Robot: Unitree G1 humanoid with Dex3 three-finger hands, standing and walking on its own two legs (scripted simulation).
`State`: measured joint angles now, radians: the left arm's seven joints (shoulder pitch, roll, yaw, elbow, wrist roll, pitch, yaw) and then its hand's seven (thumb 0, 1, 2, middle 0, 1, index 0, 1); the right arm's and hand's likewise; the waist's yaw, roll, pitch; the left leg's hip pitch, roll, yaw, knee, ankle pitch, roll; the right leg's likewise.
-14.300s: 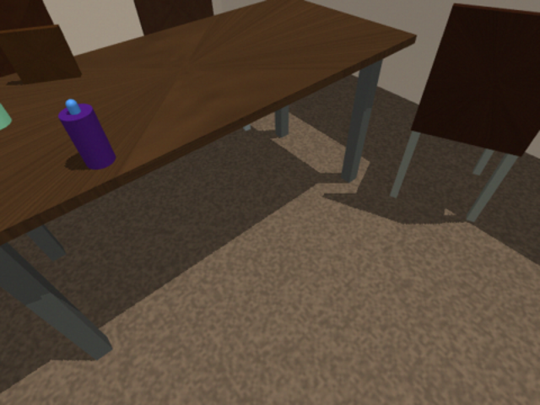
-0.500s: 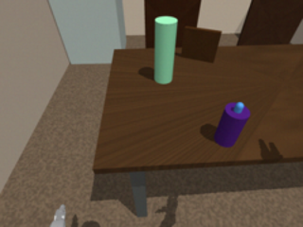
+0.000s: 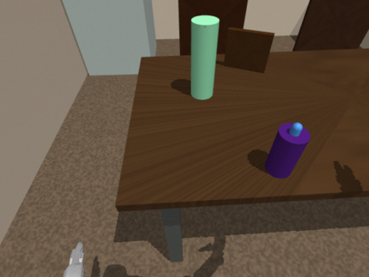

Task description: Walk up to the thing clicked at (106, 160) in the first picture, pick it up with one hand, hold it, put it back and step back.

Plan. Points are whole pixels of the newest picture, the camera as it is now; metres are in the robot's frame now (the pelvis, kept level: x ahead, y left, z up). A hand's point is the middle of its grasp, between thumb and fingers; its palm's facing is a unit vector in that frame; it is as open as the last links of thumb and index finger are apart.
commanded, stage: go down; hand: right
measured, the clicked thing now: (287, 148) +0.40 -0.23 +0.06
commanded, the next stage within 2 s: approach in 1.82 s
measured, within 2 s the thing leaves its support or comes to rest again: neither
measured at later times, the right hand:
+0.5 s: hand out of the picture +0.28 -0.41 +0.16, palm faces +0.30 +0.95 -0.02, open 17.6 cm
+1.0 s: hand out of the picture +0.28 -0.42 +0.17, palm faces +0.27 +0.96 -0.03, open 17.6 cm
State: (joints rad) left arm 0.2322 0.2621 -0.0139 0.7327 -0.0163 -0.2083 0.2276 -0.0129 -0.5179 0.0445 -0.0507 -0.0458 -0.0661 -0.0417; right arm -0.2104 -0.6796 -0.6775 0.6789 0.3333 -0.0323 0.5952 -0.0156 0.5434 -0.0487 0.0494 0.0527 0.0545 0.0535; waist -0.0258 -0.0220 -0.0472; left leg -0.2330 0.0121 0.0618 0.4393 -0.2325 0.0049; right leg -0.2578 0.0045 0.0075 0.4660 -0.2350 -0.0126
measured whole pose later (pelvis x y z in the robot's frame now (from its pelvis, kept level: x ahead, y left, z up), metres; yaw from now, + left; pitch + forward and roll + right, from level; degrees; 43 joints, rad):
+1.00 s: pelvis +0.01 -0.01 +0.00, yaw +0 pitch +4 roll +1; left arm 0.20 0.26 -0.07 0.74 -0.01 -0.21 0.28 -0.01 -0.52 0.05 -0.05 -0.04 -0.06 -0.04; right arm -0.32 -0.83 -0.72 0.82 0.31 -0.02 0.66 -0.02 0.58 -0.04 0.05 0.05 0.06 0.05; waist -0.02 0.00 -0.07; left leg -0.29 0.01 0.07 0.47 -0.25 0.00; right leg -0.33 0.00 0.01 0.53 -0.27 -0.02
